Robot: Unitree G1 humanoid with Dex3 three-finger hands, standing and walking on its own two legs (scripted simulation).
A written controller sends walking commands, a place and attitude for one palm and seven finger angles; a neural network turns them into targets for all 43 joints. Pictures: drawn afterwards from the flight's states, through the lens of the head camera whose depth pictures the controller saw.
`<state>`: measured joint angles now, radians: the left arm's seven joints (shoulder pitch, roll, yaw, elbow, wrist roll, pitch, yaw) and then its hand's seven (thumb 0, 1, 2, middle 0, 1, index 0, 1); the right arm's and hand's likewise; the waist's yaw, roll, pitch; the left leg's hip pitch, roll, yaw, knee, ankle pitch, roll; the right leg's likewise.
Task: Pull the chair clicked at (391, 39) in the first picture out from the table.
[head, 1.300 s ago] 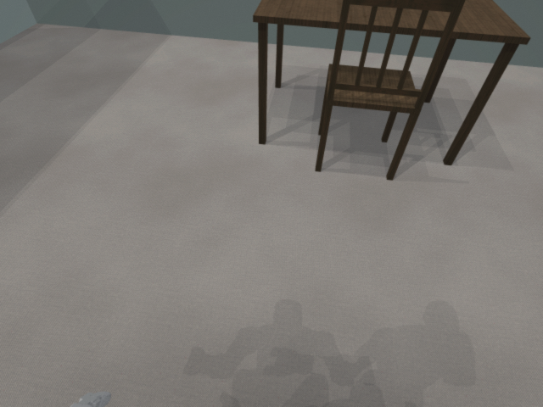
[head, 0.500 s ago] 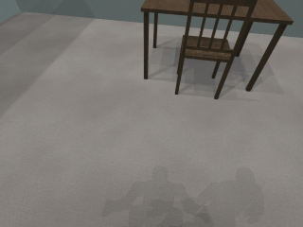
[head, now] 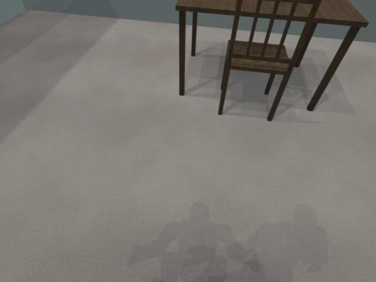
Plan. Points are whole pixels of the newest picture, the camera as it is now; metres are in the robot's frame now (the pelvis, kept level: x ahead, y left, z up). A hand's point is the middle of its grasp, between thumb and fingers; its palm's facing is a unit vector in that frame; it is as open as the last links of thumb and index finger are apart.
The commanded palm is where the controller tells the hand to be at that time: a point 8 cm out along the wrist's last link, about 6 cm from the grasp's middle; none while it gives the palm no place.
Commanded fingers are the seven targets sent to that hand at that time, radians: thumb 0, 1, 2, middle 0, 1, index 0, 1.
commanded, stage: look at it before walking up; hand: left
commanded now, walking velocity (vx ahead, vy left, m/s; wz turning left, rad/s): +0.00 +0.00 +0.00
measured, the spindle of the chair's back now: (269, 30) +1.46 -0.39 -0.08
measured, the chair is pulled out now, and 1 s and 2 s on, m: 0.00 0.00 0.00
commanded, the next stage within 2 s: walk to a spot facing it in 0.14 s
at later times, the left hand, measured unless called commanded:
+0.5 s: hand out of the picture +0.07 +0.22 -0.17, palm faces -0.10 -0.95 -0.29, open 7.4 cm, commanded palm none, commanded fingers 0.00 0.90 0.90 -0.20 -0.30 -0.20 -0.30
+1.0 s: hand out of the picture +0.06 +0.13 -0.15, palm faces -0.24 -0.94 -0.22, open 7.4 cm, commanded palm none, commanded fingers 0.00 0.90 0.90 -0.20 -0.30 -0.20 -0.30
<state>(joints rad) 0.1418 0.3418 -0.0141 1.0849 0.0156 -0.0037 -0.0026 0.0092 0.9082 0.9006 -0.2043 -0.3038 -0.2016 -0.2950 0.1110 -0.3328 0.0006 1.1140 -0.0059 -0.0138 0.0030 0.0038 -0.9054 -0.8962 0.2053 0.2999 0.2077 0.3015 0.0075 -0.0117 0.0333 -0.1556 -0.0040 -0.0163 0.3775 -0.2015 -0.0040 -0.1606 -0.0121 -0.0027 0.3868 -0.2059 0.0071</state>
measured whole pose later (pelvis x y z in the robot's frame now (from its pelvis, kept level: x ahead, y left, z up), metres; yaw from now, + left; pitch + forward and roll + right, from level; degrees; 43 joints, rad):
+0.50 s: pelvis +0.00 -0.01 -0.01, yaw -6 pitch -1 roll +1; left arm 0.19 0.30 0.01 1.01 0.02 0.05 0.00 0.01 0.91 0.90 -0.20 -0.30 -0.20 -0.29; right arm 0.11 -0.26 -0.02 1.02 -0.01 0.01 -0.02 0.00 -0.91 -0.90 0.20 0.30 0.21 0.30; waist 0.02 -0.03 0.06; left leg -0.20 0.03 0.07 0.48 -0.27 -0.01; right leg -0.27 0.02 0.08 0.55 -0.26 0.00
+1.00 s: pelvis +0.07 -0.06 +0.00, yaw -20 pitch +2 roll +1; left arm 0.48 0.15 0.03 1.03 0.03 -0.05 0.00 0.01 0.91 0.90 -0.21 -0.30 -0.20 -0.30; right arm 0.15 -0.24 -0.07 0.95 -0.02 0.00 0.02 0.01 -0.91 -0.90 0.20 0.30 0.20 0.30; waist 0.05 0.03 0.02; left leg -0.64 0.10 0.00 1.05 -0.16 -0.09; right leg -0.07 0.10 0.10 0.31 -0.26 -0.10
